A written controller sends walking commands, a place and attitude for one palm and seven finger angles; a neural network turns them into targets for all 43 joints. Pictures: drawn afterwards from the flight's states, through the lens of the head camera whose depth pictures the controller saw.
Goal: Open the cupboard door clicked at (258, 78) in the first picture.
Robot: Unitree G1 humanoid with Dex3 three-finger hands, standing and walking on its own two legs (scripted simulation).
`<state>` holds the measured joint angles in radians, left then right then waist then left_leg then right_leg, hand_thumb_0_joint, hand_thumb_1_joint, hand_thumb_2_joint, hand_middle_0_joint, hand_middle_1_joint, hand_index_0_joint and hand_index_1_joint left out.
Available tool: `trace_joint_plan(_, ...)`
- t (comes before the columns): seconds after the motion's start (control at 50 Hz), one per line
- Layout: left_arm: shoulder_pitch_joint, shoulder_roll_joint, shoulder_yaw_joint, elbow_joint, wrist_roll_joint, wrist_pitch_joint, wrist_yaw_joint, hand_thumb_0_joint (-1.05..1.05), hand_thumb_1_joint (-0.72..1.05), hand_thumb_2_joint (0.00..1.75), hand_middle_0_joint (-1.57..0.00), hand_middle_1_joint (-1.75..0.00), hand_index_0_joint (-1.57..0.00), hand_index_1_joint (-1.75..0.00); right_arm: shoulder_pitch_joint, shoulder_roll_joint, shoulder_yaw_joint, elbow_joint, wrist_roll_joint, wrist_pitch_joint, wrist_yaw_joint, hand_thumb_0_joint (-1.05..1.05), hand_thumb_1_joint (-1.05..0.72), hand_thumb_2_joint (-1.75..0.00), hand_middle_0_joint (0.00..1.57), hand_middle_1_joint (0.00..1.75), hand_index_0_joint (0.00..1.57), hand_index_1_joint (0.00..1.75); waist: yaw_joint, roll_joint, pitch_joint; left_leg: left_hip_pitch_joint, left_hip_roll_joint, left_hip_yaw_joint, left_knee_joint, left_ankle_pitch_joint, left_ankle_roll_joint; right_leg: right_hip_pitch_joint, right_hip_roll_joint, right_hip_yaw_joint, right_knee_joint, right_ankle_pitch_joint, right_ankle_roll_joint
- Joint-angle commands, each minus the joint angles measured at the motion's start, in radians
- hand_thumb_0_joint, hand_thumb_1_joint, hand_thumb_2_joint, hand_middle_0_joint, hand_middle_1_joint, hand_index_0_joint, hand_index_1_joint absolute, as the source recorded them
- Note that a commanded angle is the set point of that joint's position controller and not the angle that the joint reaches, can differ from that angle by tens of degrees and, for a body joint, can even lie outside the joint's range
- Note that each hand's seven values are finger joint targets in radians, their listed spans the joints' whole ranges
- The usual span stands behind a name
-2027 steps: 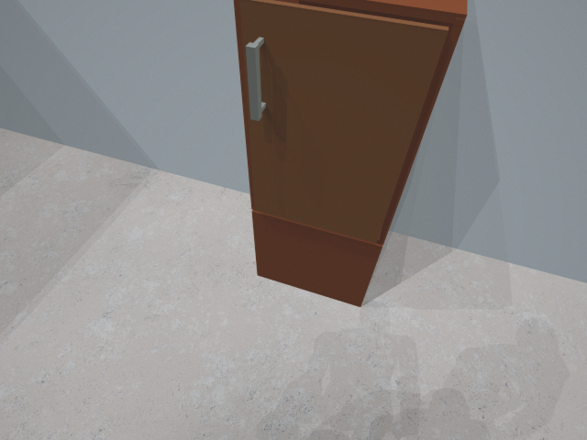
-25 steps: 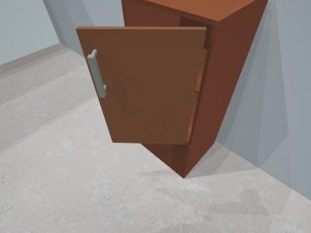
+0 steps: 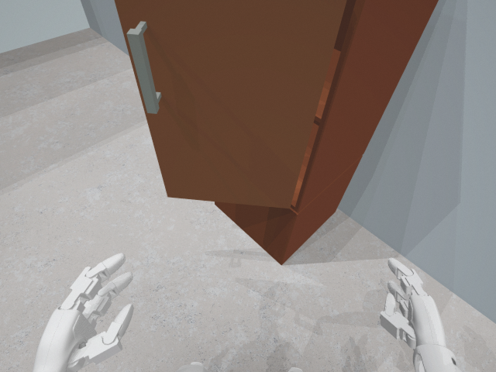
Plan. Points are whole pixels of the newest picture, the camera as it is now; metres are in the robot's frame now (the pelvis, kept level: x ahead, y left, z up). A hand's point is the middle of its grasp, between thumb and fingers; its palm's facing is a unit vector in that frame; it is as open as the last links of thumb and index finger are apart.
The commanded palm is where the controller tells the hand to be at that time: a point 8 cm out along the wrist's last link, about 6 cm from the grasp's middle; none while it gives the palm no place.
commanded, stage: raise the hand with hooked fingers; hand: left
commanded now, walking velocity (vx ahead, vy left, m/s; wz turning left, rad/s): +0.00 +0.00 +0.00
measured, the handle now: (147, 70) +0.60 +0.25 +0.16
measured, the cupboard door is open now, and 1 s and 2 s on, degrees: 41 41 41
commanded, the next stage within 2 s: move the hooked fingers beside the handle in 1.70 s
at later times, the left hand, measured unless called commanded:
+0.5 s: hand (65, 270) +0.22 +0.26 +0.09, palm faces +0.09 -0.99 -0.07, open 11.5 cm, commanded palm +0.20 +0.31 +0.09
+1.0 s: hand (44, 213) +0.27 +0.29 +0.14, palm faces +0.05 -1.00 -0.06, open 13.8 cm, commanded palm +0.25 +0.34 +0.15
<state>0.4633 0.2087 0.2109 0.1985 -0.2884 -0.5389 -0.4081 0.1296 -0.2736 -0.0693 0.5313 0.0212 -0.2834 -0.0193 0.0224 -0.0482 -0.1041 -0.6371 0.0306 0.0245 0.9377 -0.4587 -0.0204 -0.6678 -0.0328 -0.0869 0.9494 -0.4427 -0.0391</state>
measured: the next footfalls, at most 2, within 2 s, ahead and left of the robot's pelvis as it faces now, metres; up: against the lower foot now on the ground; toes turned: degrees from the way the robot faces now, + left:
none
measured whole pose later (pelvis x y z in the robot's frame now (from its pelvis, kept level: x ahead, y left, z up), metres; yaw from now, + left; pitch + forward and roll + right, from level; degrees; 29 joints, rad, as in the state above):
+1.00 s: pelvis +0.01 +0.03 +0.04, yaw +1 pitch +2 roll -1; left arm 0.02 0.39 0.37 0.20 -0.32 -0.06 -0.42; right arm 0.25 -0.25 0.08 0.58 0.05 -0.26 -0.10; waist 0.04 0.04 -0.04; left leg -0.37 0.01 0.02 0.71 -0.37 0.02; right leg -0.36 -0.03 -0.10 0.65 -0.32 0.01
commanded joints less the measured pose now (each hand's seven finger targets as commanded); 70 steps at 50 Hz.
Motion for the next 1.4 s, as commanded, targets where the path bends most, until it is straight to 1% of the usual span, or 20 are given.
trace_joint_plan(0.0,-0.211,0.188,0.162,-0.423,-0.077,-0.091,0.029,0.00,0.41,0.69,-0.24,-0.62,-0.24,-0.62,0.032,-0.081,-0.016,-0.140,0.011,-0.041,-0.032,0.00,-0.90,-0.90,0.20,0.30,0.20,0.30,-0.023,0.139,-0.203,-0.001,-0.054,-0.001,-0.015,0.173,0.042,0.126,0.001,0.162,-0.174,0.082,0.032)
trace_joint_plan(0.04,-0.323,0.191,0.111,-0.539,-0.061,-0.113,0.056,0.00,0.36,0.67,-0.24,-0.64,-0.24,-0.64,0.060,-0.088,-0.001,-0.118,0.001,-0.045,-0.043,0.00,-0.90,-0.90,0.20,0.30,0.20,0.30,-0.060,0.165,-0.215,0.027,-0.038,-0.028,0.000,0.195,0.049,0.089,0.021,0.135,-0.133,0.134,0.022)
trace_joint_plan(0.08,-0.269,0.159,0.053,-0.512,-0.032,-0.100,0.052,0.00,0.32,0.65,-0.24,-0.68,-0.24,-0.68,0.073,-0.089,0.002,-0.091,0.006,-0.049,-0.053,0.00,-0.90,-0.90,0.20,0.30,0.20,0.30,-0.079,0.166,-0.198,0.050,-0.027,-0.038,-0.009,0.213,0.056,0.066,0.028,0.110,-0.132,0.170,0.015)
trace_joint_plan(0.14,-0.286,0.182,0.035,-0.399,-0.026,-0.013,0.002,0.00,0.25,0.62,-0.25,-0.72,-0.25,-0.72,0.067,-0.110,0.017,-0.072,0.014,-0.052,-0.061,0.00,-0.90,-0.90,0.20,0.30,0.20,0.30,-0.090,0.164,-0.131,0.038,-0.025,-0.058,-0.031,0.208,0.056,0.067,0.039,0.085,-0.146,0.181,0.016)
trace_joint_plan(0.18,-0.229,0.221,0.077,-0.316,-0.021,0.086,-0.025,0.00,0.20,0.60,-0.25,-0.75,-0.25,-0.75,0.058,-0.111,0.019,-0.076,0.026,-0.044,-0.066,0.00,-0.90,-0.90,0.20,0.30,0.20,0.30,-0.066,0.134,-0.126,0.025,-0.027,-0.056,-0.070,0.187,0.054,0.106,0.029,0.086,-0.189,0.152,0.024)
trace_joint_plan(0.24,-0.125,0.272,0.187,-0.194,-0.065,0.245,-0.033,0.00,0.13,0.57,-0.25,-0.80,-0.25,-0.80,0.015,-0.103,0.027,-0.112,0.032,-0.020,-0.073,0.00,-0.90,-0.90,0.20,0.30,0.20,0.30,0.011,0.036,-0.139,0.014,-0.036,-0.058,-0.131,0.209,0.044,0.220,0.022,0.081,-0.227,0.143,0.027)
trace_joint_plan(0.28,-0.112,0.280,0.239,-0.252,-0.101,0.286,-0.011,0.00,0.08,0.55,-0.26,-0.82,-0.26,-0.82,0.006,-0.090,0.034,-0.135,0.031,-0.009,-0.071,0.00,-0.90,-0.90,0.20,0.30,0.20,0.30,0.034,0.036,-0.184,0.039,-0.039,-0.048,-0.157,0.245,0.040,0.270,0.013,0.068,-0.233,0.184,0.036)
trace_joint_plan(0.34,-0.133,0.276,0.276,-0.354,-0.122,0.258,0.058,0.00,0.01,0.52,-0.26,-0.87,-0.26,-0.87,0.006,-0.075,0.042,-0.144,0.021,-0.020,-0.061,0.00,-0.90,-0.90,0.20,0.30,0.20,0.30,0.054,0.049,-0.173,0.068,-0.037,-0.055,-0.195,0.277,0.033,0.289,0.029,0.032,-0.221,0.213,0.027)
trace_joint_plan(0.4,-0.181,0.234,0.216,-0.407,-0.088,0.187,0.101,0.00,-0.06,0.49,-0.27,-0.92,-0.27,-0.92,0.055,-0.083,0.038,-0.123,0.015,-0.039,-0.050,0.00,-0.90,-0.90,0.20,0.30,0.20,0.30,0.013,0.082,-0.162,0.119,-0.031,-0.049,-0.213,0.285,0.033,0.232,0.040,0.012,-0.214,0.224,0.027)
trace_joint_plan(0.44,-0.249,0.204,0.145,-0.397,-0.064,0.163,0.097,0.00,-0.10,0.47,-0.27,-0.94,-0.27,-0.94,0.070,-0.100,0.044,-0.111,0.014,-0.052,-0.047,0.00,-0.90,-0.90,0.20,0.30,0.20,0.30,-0.022,0.107,-0.099,0.123,-0.027,-0.054,-0.219,0.245,0.033,0.187,0.045,0.010,-0.222,0.182,0.022)
trace_joint_plan(0.5,-0.337,0.229,0.117,-0.331,-0.040,0.169,0.063,0.00,-0.17,0.44,-0.28,-0.99,-0.28,-0.99,0.091,-0.124,0.042,-0.089,0.026,-0.065,-0.060,0.00,-0.90,-0.90,0.20,0.30,0.20,0.30,-0.052,0.100,-0.059,0.132,-0.023,-0.064,-0.245,0.131,0.037,0.142,0.040,0.015,-0.258,0.071,0.027)
trace_joint_plan(0.56,-0.445,0.324,0.170,-0.332,-0.037,0.202,0.033,0.00,-0.24,0.41,-0.28,-1.03,-0.28,-1.03,0.085,-0.138,0.044,-0.084,0.034,-0.067,-0.080,0.00,-0.90,-0.90,0.20,0.30,0.20,0.30,-0.038,0.128,-0.098,0.166,-0.026,-0.072,-0.274,0.102,0.042,0.196,0.033,0.029,-0.281,0.046,0.022)
trace_joint_plan(0.64,-0.462,0.400,0.266,-0.380,-0.052,0.229,0.048,0.00,-0.34,0.37,-0.29,-1.10,-0.29,-1.10,0.078,-0.128,0.054,-0.090,0.028,-0.073,-0.089,0.00,-0.90,-0.90,0.20,0.30,0.20,0.30,0.009,0.193,-0.177,0.260,-0.023,-0.087,-0.307,0.247,0.032,0.291,0.041,0.007,-0.277,0.178,0.009)
trace_joint_plan(0.8,-0.517,0.334,0.221,-0.188,-0.066,0.367,0.012,0.00,-0.50,0.30,-0.30,-1.20,-0.30,-1.20,0.074,-0.129,0.067,-0.084,0.039,-0.045,-0.085,0.00,-0.90,-0.90,0.20,0.30,0.20,0.30,-0.005,0.128,-0.040,0.278,-0.017,-0.071,-0.356,0.322,0.022,0.304,0.046,-0.008,-0.331,0.289,0.016)
trace_joint_plan(0.88,-0.634,0.368,0.218,-0.186,-0.055,0.423,-0.024,0.00,-0.50,0.30,-0.30,-1.20,-0.30,-1.20,0.070,-0.134,0.072,-0.094,0.041,-0.031,-0.092,0.00,-0.90,-0.90,0.20,0.30,0.20,0.30,-0.009,0.120,-0.063,0.313,-0.021,-0.071,-0.367,0.331,0.030,0.331,0.047,0.001,-0.356,0.304,0.015)
trace_joint_plan(0.98,-0.774,0.480,0.318,-0.251,-0.060,0.379,-0.013,0.00,-0.50,0.30,-0.30,-1.20,-0.30,-1.20,0.062,-0.123,0.083,-0.090,0.030,-0.029,-0.102,0.00,-0.90,-0.90,0.20,0.30,0.20,0.30,-0.003,0.142,-0.149,0.391,-0.024,-0.073,-0.382,0.364,0.031,0.385,0.049,0.013,-0.380,0.325,0.012)
trace_joint_plan(1.1,-0.828,0.482,0.318,-0.108,-0.063,0.403,-0.044,0.00,-0.50,0.30,-0.30,-1.20,-0.30,-1.20,0.055,-0.126,0.087,-0.059,0.038,-0.022,-0.114,0.00,-0.90,-0.90,0.20,0.30,0.20,0.30,-0.006,0.177,-0.107,0.401,-0.027,-0.059,-0.400,0.391,0.033,0.404,0.042,0.018,-0.410,0.374,0.011)
trace_joint_plan(1.18,-0.874,0.498,0.296,-0.026,-0.056,0.469,-0.082,0.00,-0.50,0.30,-0.30,-1.20,-0.30,-1.20,0.059,-0.135,0.085,-0.063,0.046,-0.011,-0.118,0.00,-0.90,-0.90,0.20,0.30,0.20,0.30,-0.006,0.154,-0.088,0.399,-0.030,-0.057,-0.414,0.390,0.040,0.413,0.037,0.021,-0.431,0.386,0.012)
trace_joint_plan(1.28,-0.777,0.488,0.322,0.014,-0.076,0.482,-0.097,0.00,-0.50,0.30,-0.30,-1.20,-0.30,-1.20,0.063,-0.140,0.075,-0.085,0.044,0.000,-0.103,0.00,-0.90,-0.90,0.20,0.30,0.20,0.30,0.011,0.041,-0.111,0.371,-0.035,-0.042,-0.406,0.387,0.046,0.436,0.033,0.030,-0.430,0.409,0.021)
trace_joint_plan(1.38,-0.832,0.533,0.369,-0.112,-0.075,0.415,-0.057,0.00,-0.50,0.30,-0.30,-1.20,-0.30,-1.20,0.057,-0.125,0.074,-0.098,0.036,-0.002,-0.094,0.00,-0.90,-0.90,0.20,0.30,0.20,0.30,0.021,0.130,-0.169,0.412,-0.036,-0.029,-0.407,0.426,0.046,0.467,0.033,0.042,-0.422,0.444,0.017)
